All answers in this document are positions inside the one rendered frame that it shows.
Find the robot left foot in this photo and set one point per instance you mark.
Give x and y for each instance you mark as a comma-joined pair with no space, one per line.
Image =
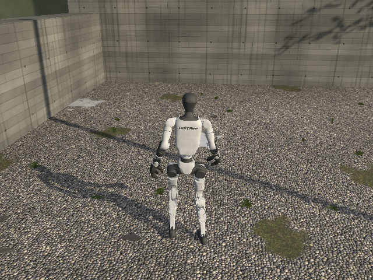
172,232

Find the robot left hand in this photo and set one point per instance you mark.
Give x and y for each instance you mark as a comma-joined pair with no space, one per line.
153,170

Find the robot right hand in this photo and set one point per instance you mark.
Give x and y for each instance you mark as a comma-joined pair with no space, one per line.
217,161

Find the left robot upper arm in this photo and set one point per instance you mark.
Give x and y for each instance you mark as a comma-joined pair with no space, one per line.
170,122

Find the robot left thigh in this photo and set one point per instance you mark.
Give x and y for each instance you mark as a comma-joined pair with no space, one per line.
172,174

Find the robot left forearm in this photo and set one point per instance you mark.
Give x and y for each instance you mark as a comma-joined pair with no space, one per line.
158,156

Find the robot right forearm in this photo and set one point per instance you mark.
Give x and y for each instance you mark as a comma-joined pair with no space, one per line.
215,152

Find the right robot upper arm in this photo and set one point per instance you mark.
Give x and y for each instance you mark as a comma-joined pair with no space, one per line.
206,124

